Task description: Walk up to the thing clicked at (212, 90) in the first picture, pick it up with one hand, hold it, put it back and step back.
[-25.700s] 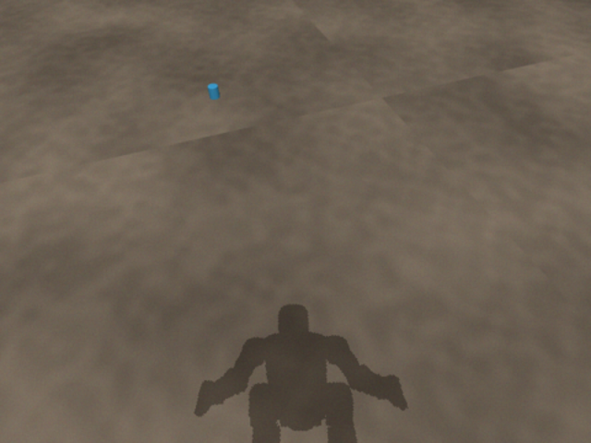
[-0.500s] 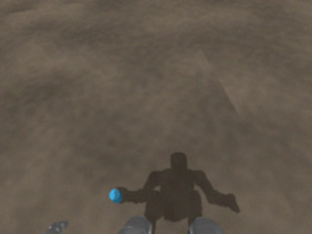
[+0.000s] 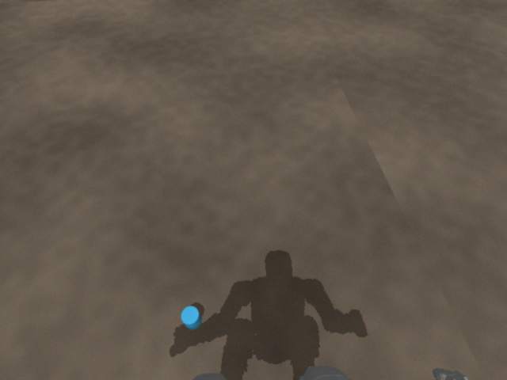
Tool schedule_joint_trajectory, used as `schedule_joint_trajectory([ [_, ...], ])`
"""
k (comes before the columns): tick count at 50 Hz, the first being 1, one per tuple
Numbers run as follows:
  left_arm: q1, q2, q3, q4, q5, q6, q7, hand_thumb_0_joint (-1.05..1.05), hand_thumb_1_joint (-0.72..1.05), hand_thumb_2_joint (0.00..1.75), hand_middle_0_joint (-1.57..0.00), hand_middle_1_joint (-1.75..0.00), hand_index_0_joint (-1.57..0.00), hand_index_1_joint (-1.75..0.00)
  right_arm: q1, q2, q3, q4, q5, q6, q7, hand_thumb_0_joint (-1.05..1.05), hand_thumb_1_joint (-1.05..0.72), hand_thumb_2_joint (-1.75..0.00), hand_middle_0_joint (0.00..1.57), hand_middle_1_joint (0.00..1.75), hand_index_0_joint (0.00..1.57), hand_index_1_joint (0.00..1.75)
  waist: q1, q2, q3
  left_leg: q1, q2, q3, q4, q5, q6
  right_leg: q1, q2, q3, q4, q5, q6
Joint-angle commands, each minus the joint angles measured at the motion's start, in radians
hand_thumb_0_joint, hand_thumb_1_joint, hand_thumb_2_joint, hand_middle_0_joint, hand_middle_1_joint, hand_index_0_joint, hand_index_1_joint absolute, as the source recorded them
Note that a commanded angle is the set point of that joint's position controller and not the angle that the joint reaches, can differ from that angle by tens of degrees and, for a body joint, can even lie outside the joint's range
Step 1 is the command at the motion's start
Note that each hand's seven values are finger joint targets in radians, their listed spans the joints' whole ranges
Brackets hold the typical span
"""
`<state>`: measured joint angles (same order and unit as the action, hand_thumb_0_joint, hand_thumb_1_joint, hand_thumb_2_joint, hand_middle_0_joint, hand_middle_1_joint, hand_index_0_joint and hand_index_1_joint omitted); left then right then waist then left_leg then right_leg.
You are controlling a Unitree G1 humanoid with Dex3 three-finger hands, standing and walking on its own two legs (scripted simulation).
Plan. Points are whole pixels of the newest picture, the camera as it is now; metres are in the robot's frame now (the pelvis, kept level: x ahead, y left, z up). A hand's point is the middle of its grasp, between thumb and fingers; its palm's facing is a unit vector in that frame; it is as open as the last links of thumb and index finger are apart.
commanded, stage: walk up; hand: left
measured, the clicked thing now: (191, 317) +0.39 +0.25 -0.71
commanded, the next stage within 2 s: none
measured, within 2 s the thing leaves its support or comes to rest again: neither
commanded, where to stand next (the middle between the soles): +0.04 +0.00 m, yaw -6 degrees
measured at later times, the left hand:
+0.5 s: hand out of the picture +0.08 +0.23 -0.15, palm faces -0.07 -0.91 -0.41, open 7.4 cm
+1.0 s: hand out of the picture -0.06 +0.26 -0.10, palm faces -0.01 -0.91 -0.42, open 7.4 cm
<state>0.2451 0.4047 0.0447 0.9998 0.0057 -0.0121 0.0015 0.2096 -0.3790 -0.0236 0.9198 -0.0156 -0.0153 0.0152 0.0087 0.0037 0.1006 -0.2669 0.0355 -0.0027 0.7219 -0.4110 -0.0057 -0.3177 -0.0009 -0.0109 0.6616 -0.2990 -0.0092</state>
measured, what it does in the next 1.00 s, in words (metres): walks backwards: left foot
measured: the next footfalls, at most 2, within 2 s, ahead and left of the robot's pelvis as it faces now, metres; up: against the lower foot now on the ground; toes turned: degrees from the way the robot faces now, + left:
left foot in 0.72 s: -0.11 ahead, +0.08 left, +0.00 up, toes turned +5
right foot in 1.08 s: -0.01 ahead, -0.18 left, +0.00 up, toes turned -3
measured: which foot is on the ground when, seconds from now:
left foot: down 0.00-0.42, up 0.44-0.70, down 0.72-1.00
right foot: down 0.00-0.72, up 0.74-1.00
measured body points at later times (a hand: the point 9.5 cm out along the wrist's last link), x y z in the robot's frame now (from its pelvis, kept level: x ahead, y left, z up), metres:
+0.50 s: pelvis -0.07 -0.04 -0.01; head +0.00 -0.05 +0.43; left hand +0.08 +0.28 -0.12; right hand +0.05 -0.37 -0.12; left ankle -0.05 +0.11 -0.68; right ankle +0.03 -0.12 -0.72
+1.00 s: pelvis -0.11 -0.04 +0.02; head -0.13 -0.05 +0.47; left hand -0.06 +0.30 -0.07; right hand -0.12 -0.37 -0.10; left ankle -0.15 +0.07 -0.72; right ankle -0.01 -0.17 -0.67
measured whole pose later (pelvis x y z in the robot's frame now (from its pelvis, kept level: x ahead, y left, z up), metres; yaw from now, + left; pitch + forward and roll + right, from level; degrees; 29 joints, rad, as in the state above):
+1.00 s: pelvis -0.11 -0.04 +0.02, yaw +0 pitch -5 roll +1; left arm 0.34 0.43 0.08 0.93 0.00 0.00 -0.06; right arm 0.40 -0.43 -0.08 0.93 -0.06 0.01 0.05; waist -0.04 0.03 0.03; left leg -0.02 0.01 0.09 0.41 -0.31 0.05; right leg -0.46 -0.04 0.00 0.82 -0.28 0.01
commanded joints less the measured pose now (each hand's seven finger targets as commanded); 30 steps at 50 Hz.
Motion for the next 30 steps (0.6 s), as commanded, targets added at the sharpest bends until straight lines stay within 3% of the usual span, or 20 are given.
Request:
schedule_joint_trajectory([
  [1,-0.028,0.266,0.047,-0.079,0.004,-0.042,0.014,0.0,0.9,0.9,-0.2,-0.3,-0.2,-0.3,-0.002,-0.183,-0.042,-0.063,0.029,-0.03,-0.033,0.0,-0.9,-0.9,0.2,0.3,0.2,0.3,-0.018,-0.063,-0.159,-0.058,-0.002,-0.014,-0.014,0.181,0.034,0.166,-0.231,0.307,-0.19,0.374,-0.166],
  [2,-0.079,0.27,0.042,-0.091,0.0,-0.036,0.006,0.0,0.9,0.9,-0.2,-0.3,-0.2,-0.3,0.032,-0.186,-0.045,-0.034,0.025,-0.031,-0.038,0.0,-0.9,-0.9,0.2,0.3,0.2,0.3,-0.042,-0.091,-0.15,0.043,-0.014,-0.008,-0.075,0.044,0.039,0.058,-0.268,0.324,-0.181,0.312,-0.191],
  [3,-0.099,0.235,0.029,-0.097,-0.002,-0.028,0.0,0.0,0.9,0.9,-0.2,-0.3,-0.2,-0.3,0.043,-0.196,-0.05,-0.014,0.019,-0.038,-0.039,0.0,-0.9,-0.9,0.2,0.3,0.2,0.3,-0.054,-0.068,-0.136,0.111,0.006,-0.044,-0.175,0.058,0.047,0.001,-0.228,0.265,-0.153,0.287,-0.15],
  [5,-0.099,0.173,0.01,-0.096,-0.007,-0.02,-0.007,0.0,0.9,0.9,-0.2,-0.3,-0.2,-0.3,-0.021,-0.253,-0.061,-0.013,0.012,-0.052,-0.035,0.0,-0.9,-0.9,0.2,0.3,0.2,0.3,-0.026,0.011,-0.116,0.104,0.129,-0.189,-0.289,0.174,0.1,-0.025,-0.084,0.108,-0.06,0.243,-0.05],
  [6,-0.145,0.206,0.029,-0.1,-0.008,0.003,0.004,0.0,0.9,0.9,-0.2,-0.3,-0.2,-0.3,-0.079,-0.301,-0.072,-0.004,0.031,-0.02,-0.048,0.0,-0.9,-0.9,0.2,0.3,0.2,0.3,-0.008,0.005,0.001,0.033,0.18,-0.197,-0.201,0.591,0.134,-0.068,-0.056,0.089,0.015,0.426,-0.023],
  [7,-0.11,0.205,0.034,-0.101,-0.007,0.01,0.013,0.0,0.9,0.9,-0.2,-0.3,-0.2,-0.3,-0.071,-0.297,-0.074,-0.011,0.039,-0.011,-0.054,0.0,-0.9,-0.9,0.2,0.3,0.2,0.3,0.001,-0.008,-0.066,0.081,0.209,-0.168,-0.136,0.807,0.159,-0.026,-0.058,0.059,0.049,0.476,-0.026],
  [8,-0.112,0.207,0.036,-0.105,-0.009,0.012,0.016,0.0,0.9,0.9,-0.2,-0.3,-0.2,-0.3,-0.053,-0.283,-0.07,-0.01,0.042,-0.01,-0.058,0.0,-0.9,-0.9,0.2,0.3,0.2,0.3,-0.007,-0.019,-0.106,0.095,0.196,-0.131,-0.104,0.93,0.16,0.013,-0.058,0.059,0.069,0.538,-0.032],
  [9,-0.131,0.207,0.036,-0.119,-0.013,0.014,0.014,0.0,0.9,0.9,-0.2,-0.3,-0.2,-0.3,-0.046,-0.277,-0.073,-0.012,0.04,-0.009,-0.063,0.0,-0.9,-0.9,0.2,0.3,0.2,0.3,-0.019,-0.005,-0.147,0.109,0.172,-0.108,-0.096,0.948,0.149,0.026,-0.06,0.067,0.076,0.585,-0.044],
  [12,-0.146,0.189,0.036,-0.139,-0.017,0.035,0.009,0.0,0.9,0.9,-0.2,-0.3,-0.2,-0.3,-0.091,-0.275,-0.085,-0.028,0.037,0.005,-0.064,0.0,-0.9,-0.9,0.2,0.3,0.2,0.3,-0.017,0.068,-0.186,0.088,0.15,-0.092,-0.116,0.706,0.137,0.019,-0.038,0.061,0.096,0.532,-0.059],
  [14,-0.132,0.183,0.044,-0.14,-0.012,0.05,0.006,0.0,0.9,0.9,-0.2,-0.3,-0.2,-0.3,-0.133,-0.277,-0.088,-0.05,0.028,0.015,-0.061,0.0,-0.9,-0.9,0.2,0.3,0.2,0.3,-0.001,0.123,-0.186,0.018,0.192,-0.119,-0.151,0.59,0.163,0.037,-0.015,0.044,0.156,0.32,-0.058],
  [16,-0.109,0.174,0.051,-0.138,0.0,0.059,0.0,0.0,0.9,0.9,-0.2,-0.3,-0.2,-0.3,-0.162,-0.285,-0.087,-0.074,0.016,0.02,-0.057,0.0,-0.9,-0.9,0.2,0.3,0.2,0.3,0.015,0.158,-0.196,-0.018,0.228,-0.131,-0.146,0.583,0.186,0.058,0.006,0.022,0.154,0.091,-0.051],
  [18,-0.089,0.188,0.067,-0.127,0.013,0.062,-0.008,0.0,0.9,0.9,-0.2,-0.3,-0.2,-0.3,-0.2,-0.287,-0.089,-0.091,0.012,0.028,-0.054,0.0,-0.9,-0.9,0.2,0.3,0.2,0.3,0.032,0.182,-0.197,-0.095,0.23,-0.147,-0.116,0.479,0.175,0.125,-0.004,0.025,0.08,0.033,-0.056],
  [19,-0.082,0.204,0.076,-0.129,0.018,0.06,-0.013,0.0,0.9,0.9,-0.2,-0.3,-0.2,-0.3,-0.21,-0.272,-0.085,-0.101,0.015,0.031,-0.055,0.0,-0.9,-0.9,0.2,0.3,0.2,0.3,0.045,0.136,-0.193,-0.136,0.19,-0.121,-0.048,0.396,0.141,0.156,-0.037,0.062,0.036,0.153,-0.074],
  [20,-0.087,0.239,0.086,-0.137,0.022,0.055,-0.014,0.0,0.9,0.9,-0.2,-0.3,-0.2,-0.3,-0.187,-0.243,-0.076,-0.102,0.021,0.033,-0.056,0.0,-0.9,-0.9,0.2,0.3,0.2,0.3,0.048,-0.014,-0.188,-0.19,0.069,-0.036,0.123,0.25,0.081,0.162,-0.142,0.206,-0.079,0.348,-0.131],
  [21,-0.115,0.273,0.091,-0.163,0.018,0.05,-0.016,0.0,0.9,0.9,-0.2,-0.3,-0.2,-0.3,-0.149,-0.187,-0.06,-0.1,0.028,0.038,-0.066,0.0,-0.9,-0.9,0.2,0.3,0.2,0.3,0.042,-0.188,-0.176,-0.24,-0.093,0.046,0.345,-0.118,0.034,0.127,-0.304,0.428,-0.233,0.481,-0.234],
  [22,-0.145,0.308,0.096,-0.193,0.03,0.046,-0.01,0.0,0.9,0.9,-0.2,-0.3,-0.2,-0.3,-0.117,-0.198,-0.067,-0.089,0.017,0.047,-0.078,0.0,-0.9,-0.9,0.2,0.3,0.2,0.3,0.049,-0.203,-0.18,-0.201,-0.101,-0.06,0.474,-0.308,0.034,0.015,-0.376,0.565,-0.305,0.353,-0.294],
  [23,-0.174,0.305,0.099,-0.205,0.04,0.048,-0.006,0.0,0.9,0.9,-0.2,-0.3,-0.2,-0.3,-0.077,-0.226,-0.076,-0.073,0.019,0.045,-0.076,0.0,-0.9,-0.9,0.2,0.3,0.2,0.3,0.031,-0.18,-0.146,-0.158,-0.087,-0.099,0.509,-0.275,0.032,-0.063,-0.371,0.561,-0.339,0.204,-0.29],
  [25,-0.241,0.253,0.09,-0.223,0.042,0.05,0.0,0.0,0.9,0.9,-0.2,-0.3,-0.2,-0.3,-0.032,-0.244,-0.079,-0.048,0.028,0.042,-0.063,0.0,-0.9,-0.9,0.2,0.3,0.2,0.3,-0.004,-0.107,-0.11,-0.146,-0.093,-0.128,0.548,-0.152,0.03,-0.089,-0.261,0.387,-0.307,0.036,-0.22],
  [28,-0.171,0.212,0.086,-0.188,0.042,0.017,0.005,0.0,0.9,0.9,-0.2,-0.3,-0.2,-0.3,0.105,-0.235,-0.075,0.001,0.006,0.035,-0.032,0.0,-0.9,-0.9,0.2,0.3,0.2,0.3,-0.008,-0.115,-0.251,-0.146,-0.073,-0.072,0.398,-0.104,0.009,0.082,-0.214,0.391,-0.371,-0.511,-0.141],
  [30,-0.102,0.261,0.105,-0.191,0.049,0.006,-0.003,0.0,0.9,0.9,-0.2,-0.3,-0.2,-0.3,0.145,-0.269,-0.084,-0.009,-0.007,0.031,-0.006,0.0,-0.9,-0.9,0.2,0.3,0.2,0.3,-0.001,-0.185,-0.304,-0.161,-0.083,0.017,0.262,-0.2,0.008,0.201,-0.236,0.411,-0.439,-0.614,-0.142],
])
